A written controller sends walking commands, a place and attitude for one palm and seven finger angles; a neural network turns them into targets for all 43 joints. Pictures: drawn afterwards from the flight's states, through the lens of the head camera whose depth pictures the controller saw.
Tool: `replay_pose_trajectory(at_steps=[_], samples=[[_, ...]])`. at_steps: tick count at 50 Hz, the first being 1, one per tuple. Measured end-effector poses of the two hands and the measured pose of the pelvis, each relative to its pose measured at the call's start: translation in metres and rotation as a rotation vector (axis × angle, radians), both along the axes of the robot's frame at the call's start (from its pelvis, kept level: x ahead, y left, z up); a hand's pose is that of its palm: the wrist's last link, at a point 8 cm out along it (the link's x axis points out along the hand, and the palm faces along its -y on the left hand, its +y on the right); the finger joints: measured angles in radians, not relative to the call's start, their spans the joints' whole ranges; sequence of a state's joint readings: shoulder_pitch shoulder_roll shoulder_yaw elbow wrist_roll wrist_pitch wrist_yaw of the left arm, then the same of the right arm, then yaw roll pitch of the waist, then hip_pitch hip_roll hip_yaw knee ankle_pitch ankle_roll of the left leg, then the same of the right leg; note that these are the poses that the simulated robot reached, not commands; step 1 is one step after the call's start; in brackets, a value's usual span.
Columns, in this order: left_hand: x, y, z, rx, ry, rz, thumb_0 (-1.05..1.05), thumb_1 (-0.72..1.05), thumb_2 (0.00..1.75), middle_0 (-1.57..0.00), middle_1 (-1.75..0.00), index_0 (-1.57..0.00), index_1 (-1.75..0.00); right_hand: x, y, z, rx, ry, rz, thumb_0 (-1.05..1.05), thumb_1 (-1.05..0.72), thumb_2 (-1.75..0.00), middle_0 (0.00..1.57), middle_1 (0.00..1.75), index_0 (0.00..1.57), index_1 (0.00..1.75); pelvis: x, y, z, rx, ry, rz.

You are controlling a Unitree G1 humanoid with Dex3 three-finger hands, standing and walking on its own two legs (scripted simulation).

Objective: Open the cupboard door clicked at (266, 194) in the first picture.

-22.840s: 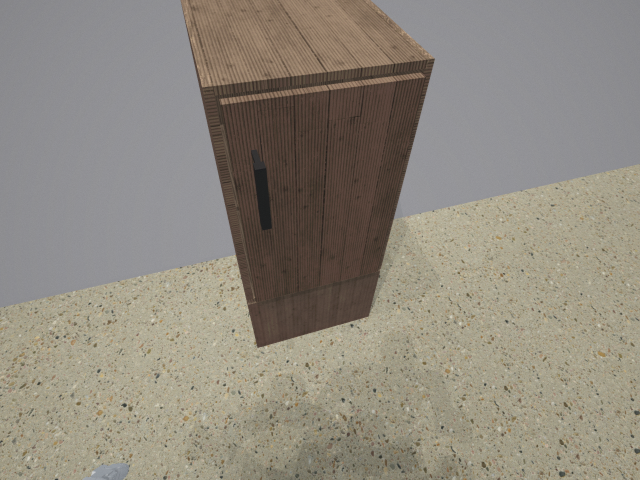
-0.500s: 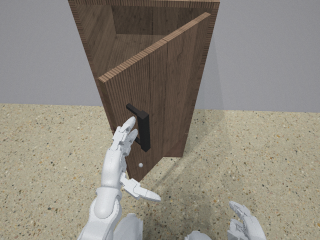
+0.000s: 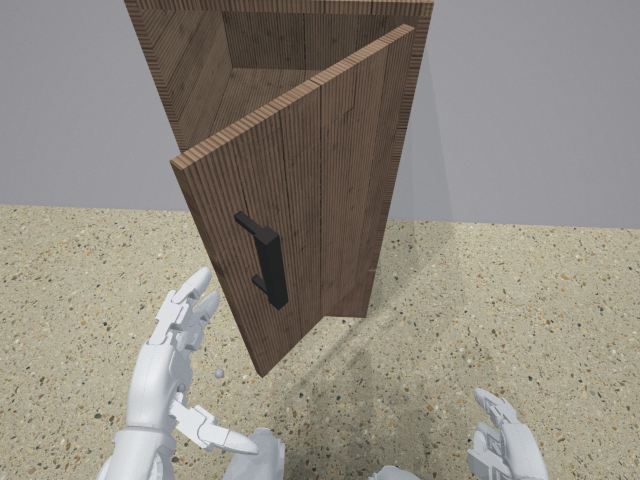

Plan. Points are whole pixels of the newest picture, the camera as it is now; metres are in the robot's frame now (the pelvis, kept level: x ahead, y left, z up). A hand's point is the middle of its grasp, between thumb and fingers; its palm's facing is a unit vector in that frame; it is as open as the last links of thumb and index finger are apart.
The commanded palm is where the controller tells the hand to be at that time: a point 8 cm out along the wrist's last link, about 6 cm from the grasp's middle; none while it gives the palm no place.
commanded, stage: slide the hand sideways off the handle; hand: left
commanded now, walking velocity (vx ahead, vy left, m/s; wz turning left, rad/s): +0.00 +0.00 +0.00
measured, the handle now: (262, 263) +0.36 +0.10 +0.06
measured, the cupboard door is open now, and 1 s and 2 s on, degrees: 50 50 50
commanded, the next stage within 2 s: draw the hand back to the body in 0.12 s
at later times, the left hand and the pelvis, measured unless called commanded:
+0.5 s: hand (167, 373) +0.21 +0.16 +0.10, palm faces +0.01 -1.00 -0.05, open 16.3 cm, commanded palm +0.19 +0.22 +0.11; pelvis +0.01 +0.00 +0.02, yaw +0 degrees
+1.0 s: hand (46, 355) +0.21 +0.24 +0.16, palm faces +0.27 -0.90 -0.34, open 14.1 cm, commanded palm +0.17 +0.28 +0.19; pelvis +0.02 +0.03 +0.07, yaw +0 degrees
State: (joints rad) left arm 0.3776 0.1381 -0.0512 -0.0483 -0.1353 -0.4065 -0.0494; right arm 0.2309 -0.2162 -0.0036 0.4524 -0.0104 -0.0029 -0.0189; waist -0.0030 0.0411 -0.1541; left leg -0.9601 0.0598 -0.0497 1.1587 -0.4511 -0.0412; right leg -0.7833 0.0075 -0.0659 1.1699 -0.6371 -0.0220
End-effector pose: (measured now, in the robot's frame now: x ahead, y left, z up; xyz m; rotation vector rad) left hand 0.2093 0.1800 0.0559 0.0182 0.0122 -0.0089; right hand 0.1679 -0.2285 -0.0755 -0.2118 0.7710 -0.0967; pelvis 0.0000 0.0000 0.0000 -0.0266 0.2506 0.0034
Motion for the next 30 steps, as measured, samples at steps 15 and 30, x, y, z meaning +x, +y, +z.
replay_pose_trajectory(at_steps=[15, 30], samples=[[-0.01, 0.004, 0.004, 0.006, -0.009, -0.027, -0.02, -0.5, 0.3, -0.15, -0.3, -0.15, -0.31, 0.001, -0.005, -0.008, -0.001, -0.028, -0.024, 0.01, -0.91, -0.9, 0.2, 0.3, 0.2, 0.3, 0.0, -0.004, -0.008, 0.001, 0.01, 0.001], [-0.026, 0.049, 0.059, 0.024, -0.018, 0.012, -0.02, -0.49, 0.3, -0.15, -0.3, -0.15, -0.3, 0.003, 0.004, 0.033, 0.006, -0.085, -0.041, 0.01, -0.9, -0.9, 0.2, 0.3, 0.2, 0.3, 0.007, 0.003, 0.025, -0.008, -0.073, 0.012]])
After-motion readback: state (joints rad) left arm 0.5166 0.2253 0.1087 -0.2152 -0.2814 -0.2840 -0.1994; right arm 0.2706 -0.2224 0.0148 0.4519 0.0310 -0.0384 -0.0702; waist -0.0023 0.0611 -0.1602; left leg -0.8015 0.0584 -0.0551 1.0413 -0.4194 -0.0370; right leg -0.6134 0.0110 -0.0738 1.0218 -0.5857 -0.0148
